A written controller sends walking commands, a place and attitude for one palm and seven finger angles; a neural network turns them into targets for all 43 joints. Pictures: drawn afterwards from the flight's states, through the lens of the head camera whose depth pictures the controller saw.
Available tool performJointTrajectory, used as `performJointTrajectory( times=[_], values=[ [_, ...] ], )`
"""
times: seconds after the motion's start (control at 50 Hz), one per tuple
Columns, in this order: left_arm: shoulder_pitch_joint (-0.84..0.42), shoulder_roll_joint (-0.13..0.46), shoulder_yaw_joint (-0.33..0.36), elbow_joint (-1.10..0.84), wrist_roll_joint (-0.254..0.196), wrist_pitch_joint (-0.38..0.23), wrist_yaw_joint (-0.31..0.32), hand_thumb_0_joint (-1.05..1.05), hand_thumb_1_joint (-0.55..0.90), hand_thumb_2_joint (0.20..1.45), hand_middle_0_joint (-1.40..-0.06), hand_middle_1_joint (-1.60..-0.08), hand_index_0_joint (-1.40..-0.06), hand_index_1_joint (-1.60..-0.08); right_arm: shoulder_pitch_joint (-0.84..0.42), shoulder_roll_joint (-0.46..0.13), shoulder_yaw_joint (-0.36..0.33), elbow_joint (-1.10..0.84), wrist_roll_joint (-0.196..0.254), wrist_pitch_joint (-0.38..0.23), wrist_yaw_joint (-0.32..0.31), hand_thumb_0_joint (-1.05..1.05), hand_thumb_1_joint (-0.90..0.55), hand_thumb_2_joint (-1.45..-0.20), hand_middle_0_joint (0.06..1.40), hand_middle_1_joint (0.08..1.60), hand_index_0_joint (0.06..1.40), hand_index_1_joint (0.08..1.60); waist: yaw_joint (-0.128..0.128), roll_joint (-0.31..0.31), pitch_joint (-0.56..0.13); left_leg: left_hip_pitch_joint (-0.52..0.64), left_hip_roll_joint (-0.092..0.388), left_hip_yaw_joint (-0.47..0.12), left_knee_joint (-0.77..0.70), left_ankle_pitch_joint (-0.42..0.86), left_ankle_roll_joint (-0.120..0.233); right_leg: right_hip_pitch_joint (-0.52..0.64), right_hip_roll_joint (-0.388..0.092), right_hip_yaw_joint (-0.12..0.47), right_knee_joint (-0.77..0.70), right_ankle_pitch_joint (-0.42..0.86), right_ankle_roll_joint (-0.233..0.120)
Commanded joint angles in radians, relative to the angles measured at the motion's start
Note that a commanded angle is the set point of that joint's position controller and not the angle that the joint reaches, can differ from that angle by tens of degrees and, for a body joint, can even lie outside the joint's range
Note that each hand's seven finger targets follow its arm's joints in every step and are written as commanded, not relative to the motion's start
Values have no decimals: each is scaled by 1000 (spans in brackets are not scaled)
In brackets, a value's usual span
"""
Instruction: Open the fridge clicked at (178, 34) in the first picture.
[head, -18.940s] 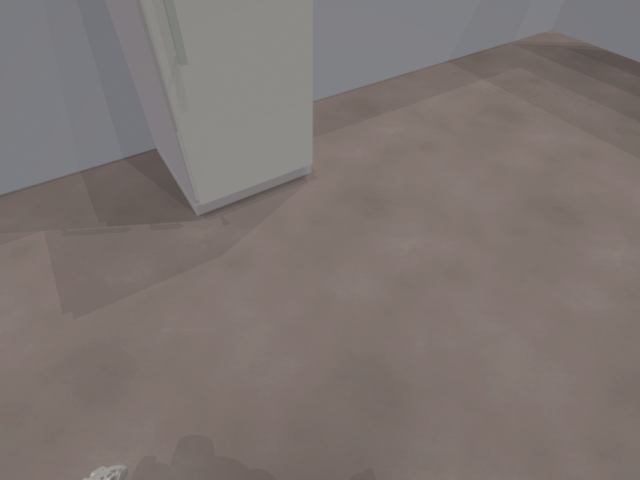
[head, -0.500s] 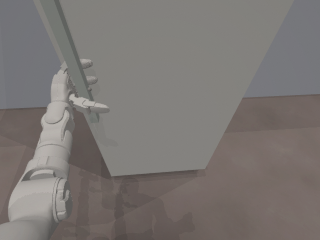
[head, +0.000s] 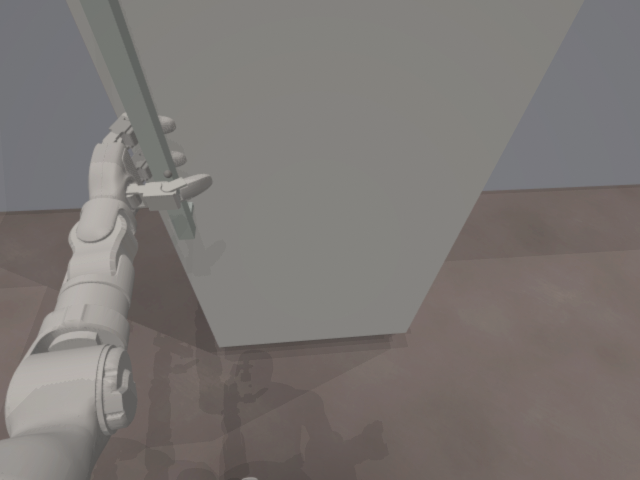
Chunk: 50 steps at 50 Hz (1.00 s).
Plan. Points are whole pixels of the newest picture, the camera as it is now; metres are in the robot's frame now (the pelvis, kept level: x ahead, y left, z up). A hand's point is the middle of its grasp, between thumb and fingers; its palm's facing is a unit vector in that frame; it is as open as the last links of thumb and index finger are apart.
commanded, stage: grip the handle and tug to test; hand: left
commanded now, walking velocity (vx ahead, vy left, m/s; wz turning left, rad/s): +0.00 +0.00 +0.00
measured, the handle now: (144, 98) +0.51 +0.21 +0.20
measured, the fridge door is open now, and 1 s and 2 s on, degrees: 0 0 18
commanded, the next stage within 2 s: pull the door a little, standing still in 1.04 s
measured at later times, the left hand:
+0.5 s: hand (175, 173) +0.46 +0.18 +0.12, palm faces +0.08 -1.00 +0.01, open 5.5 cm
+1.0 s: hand (176, 174) +0.46 +0.18 +0.12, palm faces +0.09 -1.00 +0.01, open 5.6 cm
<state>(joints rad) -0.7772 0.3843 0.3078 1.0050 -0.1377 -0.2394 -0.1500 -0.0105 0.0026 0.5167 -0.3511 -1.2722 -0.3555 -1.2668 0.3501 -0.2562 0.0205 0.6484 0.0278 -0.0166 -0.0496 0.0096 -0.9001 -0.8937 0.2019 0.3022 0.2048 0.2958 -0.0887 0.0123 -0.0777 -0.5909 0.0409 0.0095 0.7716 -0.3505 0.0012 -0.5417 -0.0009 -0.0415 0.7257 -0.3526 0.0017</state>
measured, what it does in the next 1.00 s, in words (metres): stands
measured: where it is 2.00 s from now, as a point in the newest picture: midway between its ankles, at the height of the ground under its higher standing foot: outside the picture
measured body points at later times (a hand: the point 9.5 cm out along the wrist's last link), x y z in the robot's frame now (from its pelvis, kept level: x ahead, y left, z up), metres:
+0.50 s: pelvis +0.01 +0.00 +0.00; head +0.05 +0.00 +0.45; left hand +0.45 +0.23 +0.13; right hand +0.06 -0.26 -0.11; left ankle +0.02 +0.12 -0.71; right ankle +0.00 -0.12 -0.71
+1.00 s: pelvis +0.02 +0.00 +0.01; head +0.06 +0.00 +0.45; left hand +0.45 +0.23 +0.13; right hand +0.09 -0.26 -0.10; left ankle +0.02 +0.12 -0.71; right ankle +0.00 -0.12 -0.71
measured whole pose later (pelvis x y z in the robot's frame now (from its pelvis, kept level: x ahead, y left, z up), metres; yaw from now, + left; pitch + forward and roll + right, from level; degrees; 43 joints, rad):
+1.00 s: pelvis +0.02 +0.00 +0.01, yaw -2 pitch +9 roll -1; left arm -0.58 0.33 0.30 0.74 -0.17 -0.16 -0.11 0.00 0.74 0.79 -0.34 -1.40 -0.36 -1.40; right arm 0.36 -0.25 0.00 0.61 0.04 0.00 -0.03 0.01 -0.90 -0.89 0.20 0.30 0.20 0.30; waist -0.08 0.03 -0.10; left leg -0.51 0.05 0.04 0.72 -0.37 0.00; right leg -0.48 0.01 -0.01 0.68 -0.36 0.00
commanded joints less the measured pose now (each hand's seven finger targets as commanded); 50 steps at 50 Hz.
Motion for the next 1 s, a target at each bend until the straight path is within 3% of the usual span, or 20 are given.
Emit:
performJointTrajectory(
  times=[0.0,0.04,0.08,0.14,0.16,0.2,0.28,0.36,0.4,0.44,0.5,0.54,0.56,0.58,0.64,0.66,0.74,0.76,0.82,0.98],
  values=[
    [-486,200,12,-231,-16,-85,-16,0,433,700,-400,-1333,-400,-1333,57,-159,-56,-86,2,-36,-6,0,-900,-900,200,300,200,300,-11,62,-355,247,-31,-28,-83,233,21,81,34,12,-87,277,-25],
    [-458,223,38,-228,-22,-82,-15,0,527,740,-410,-1347,-410,-1347,64,-165,-59,-90,1,-35,-6,0,-900,-900,200,300,200,300,-3,23,-359,235,-30,-29,-82,243,25,100,36,10,-86,290,-25],
    [-462,190,12,-262,-21,-76,-14,0,620,780,-420,-1360,-420,-1360,58,-159,-61,-94,2,-35,-2,0,-900,-900,200,300,200,300,-4,61,-374,258,-29,-24,-82,260,23,93,35,10,-84,304,-23],
    [-431,191,20,-252,-18,-65,-4,0,760,840,-435,-1380,-435,-1380,67,-160,-61,-96,0,-32,0,0,-900,-900,200,300,200,300,-1,22,-348,238,-30,-27,-84,263,25,98,39,4,-87,302,-24],
    [-440,219,39,-267,-17,-65,1,0,807,860,-440,-1387,-440,-1387,61,-162,-62,-93,2,-31,-1,0,-900,-900,200,300,200,300,3,41,-354,238,-27,-25,-87,253,23,100,36,8,-87,299,-23],
    [-439,194,22,-265,-16,-59,5,0,900,900,-450,-1400,-450,-1400,61,-158,-61,-95,2,-29,0,0,-900,-900,200,300,200,300,-3,25,-342,231,-29,-20,-89,248,26,104,37,8,-91,302,-22],
    [-454,214,36,-305,-6,-71,15,0,900,900,-450,-1400,-450,-1400,62,-156,-62,-95,-1,-30,-1,0,-900,-900,200,300,200,300,3,57,-372,256,-29,-23,-87,273,23,110,36,10,-84,317,-24],
    [-441,235,52,-285,-12,-73,11,0,900,900,-450,-1400,-450,-1400,57,-158,-60,-93,0,-28,-4,0,-900,-900,200,300,200,300,1,27,-342,228,-29,-16,-90,259,26,128,36,15,-91,327,-22],
    [-406,204,36,-286,-14,-71,7,0,900,900,-450,-1400,-450,-1400,53,-154,-61,-100,1,-29,-3,0,-900,-900,200,300,200,300,7,34,-354,245,-30,-13,-91,267,24,129,37,13,-91,331,-23],
    [-411,221,43,-306,-13,-76,6,0,900,900,-450,-1400,-450,-1400,55,-156,-59,-102,0,-29,-4,0,-900,-900,200,300,200,300,11,40,-357,246,-29,-16,-88,282,25,138,37,12,-87,339,-27],
    [-443,198,24,-293,-14,-71,7,0,900,900,-450,-1400,-450,-1400,48,-154,-60,-97,1,-30,-4,0,-900,-900,200,300,200,300,-2,41,-338,244,-30,-15,-91,256,25,118,36,13,-94,323,-22],
    [-409,232,52,-304,-10,-76,11,0,900,900,-450,-1400,-450,-1400,52,-158,-62,-101,0,-29,-5,0,-900,-900,200,300,200,300,11,31,-364,252,-30,-16,-86,286,26,139,36,14,-87,344,-25],
    [-420,203,27,-307,-10,-73,9,0,900,900,-450,-1400,-450,-1400,46,-153,-59,-101,1,-29,-3,0,-900,-900,200,300,200,300,5,61,-366,258,-31,-14,-88,288,24,131,34,15,-88,348,-23],
    [-430,191,20,-306,-14,-71,8,0,900,900,-450,-1400,-450,-1400,49,-152,-60,-97,1,-31,-3,0,-900,-900,200,300,200,300,1,41,-357,259,-30,-16,-85,293,25,127,35,12,-88,354,-23],
    [-378,224,53,-293,-17,-66,3,0,900,900,-450,-1400,-450,-1400,51,-157,-61,-102,0,-26,-5,0,-900,-900,200,300,200,300,14,2,-361,230,-34,-9,-84,285,29,162,35,17,-89,368,-22],
    [-378,223,50,-305,-17,-65,1,0,900,900,-450,-1400,-450,-1400,43,-155,-60,-105,3,-25,-5,0,-900,-900,200,300,200,300,16,27,-356,232,-33,-6,-90,290,27,163,32,18,-88,377,-23],
    [-318,188,32,-370,-29,-60,-1,0,900,900,-450,-1400,-450,-1400,33,-152,-62,-123,4,-25,-1,0,-900,-900,200,300,200,300,34,46,-381,262,-33,-7,-90,328,25,182,35,12,-85,395,-28],
    [-302,153,6,-380,-28,-53,-1,0,900,900,-450,-1400,-450,-1400,28,-147,-64,-126,6,-26,2,0,-900,-900,200,300,200,300,26,47,-378,279,-30,-6,-90,346,24,171,36,9,-84,407,-26],
    [-249,168,24,-412,-34,-37,3,0,900,900,-450,-1400,-450,-1400,24,-150,-66,-129,7,-23,4,0,-900,-900,200,300,200,300,37,29,-369,274,-27,-3,-96,351,23,186,37,9,-90,416,-24],
    [-42,117,8,-580,-54,8,5,0,900,900,-450,-1400,-450,-1400,-3,-141,-71,-162,11,-20,14,0,-900,-900,200,300,200,300,71,29,-376,311,-21,6,-101,497,24,256,38,5,-85,535,-23]
  ],
)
